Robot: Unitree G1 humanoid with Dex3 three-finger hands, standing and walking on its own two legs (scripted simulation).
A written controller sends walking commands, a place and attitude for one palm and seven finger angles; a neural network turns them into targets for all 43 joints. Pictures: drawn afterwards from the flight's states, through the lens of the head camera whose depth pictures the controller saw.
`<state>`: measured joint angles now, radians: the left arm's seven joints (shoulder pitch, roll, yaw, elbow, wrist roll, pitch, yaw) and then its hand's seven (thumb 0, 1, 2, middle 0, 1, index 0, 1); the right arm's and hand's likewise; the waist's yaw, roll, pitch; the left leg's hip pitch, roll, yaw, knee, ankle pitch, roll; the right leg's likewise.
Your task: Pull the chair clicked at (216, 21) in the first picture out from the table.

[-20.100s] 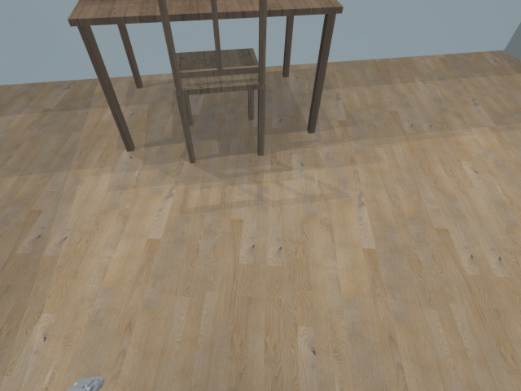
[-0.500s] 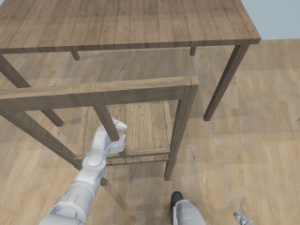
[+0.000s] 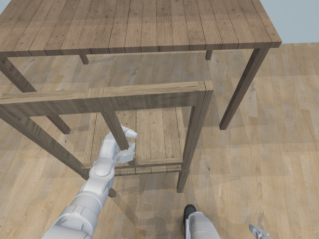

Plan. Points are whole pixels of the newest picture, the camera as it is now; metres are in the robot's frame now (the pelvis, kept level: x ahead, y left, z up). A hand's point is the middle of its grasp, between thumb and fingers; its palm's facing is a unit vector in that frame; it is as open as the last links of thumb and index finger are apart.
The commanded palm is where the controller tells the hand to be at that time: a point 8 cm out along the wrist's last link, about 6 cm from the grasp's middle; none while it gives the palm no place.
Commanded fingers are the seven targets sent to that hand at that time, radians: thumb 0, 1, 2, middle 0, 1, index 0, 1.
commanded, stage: step backward, pulling the chair out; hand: left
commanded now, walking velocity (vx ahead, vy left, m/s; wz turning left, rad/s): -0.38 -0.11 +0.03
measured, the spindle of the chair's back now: (122, 142) +0.36 +0.11 -0.04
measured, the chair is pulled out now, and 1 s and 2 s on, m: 0.27 0.27 0.27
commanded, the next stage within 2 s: stop walking, hand still on the chair in 0.68 s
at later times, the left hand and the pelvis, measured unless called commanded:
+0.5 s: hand (129, 152) +0.34 +0.09 -0.06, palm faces -0.11 -0.97 -0.21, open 5.5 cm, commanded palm +0.34 +0.14 -0.05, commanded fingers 0.00 0.90 0.90 -0.50 -1.45 -0.50 -1.45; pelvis +0.00 +0.00 +0.00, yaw +0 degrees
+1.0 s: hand (129, 152) +0.34 +0.09 -0.06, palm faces -0.07 -0.98 -0.20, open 5.5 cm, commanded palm +0.33 +0.14 -0.03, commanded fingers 0.00 0.90 0.90 -0.50 -1.45 -0.50 -1.45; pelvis +0.01 +0.00 +0.00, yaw +0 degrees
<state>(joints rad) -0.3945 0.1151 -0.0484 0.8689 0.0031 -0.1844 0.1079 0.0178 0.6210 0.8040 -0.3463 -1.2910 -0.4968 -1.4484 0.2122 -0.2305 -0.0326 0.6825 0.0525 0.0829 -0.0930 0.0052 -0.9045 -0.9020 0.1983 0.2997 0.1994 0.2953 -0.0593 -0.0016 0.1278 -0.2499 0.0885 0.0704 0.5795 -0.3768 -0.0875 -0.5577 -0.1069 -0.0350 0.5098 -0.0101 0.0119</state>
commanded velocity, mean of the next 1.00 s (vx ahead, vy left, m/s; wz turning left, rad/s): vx -0.29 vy -0.09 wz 0.02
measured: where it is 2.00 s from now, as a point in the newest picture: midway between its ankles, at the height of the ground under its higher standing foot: outside the picture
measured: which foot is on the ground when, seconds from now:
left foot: down 0.00-1.00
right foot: down 0.00-1.00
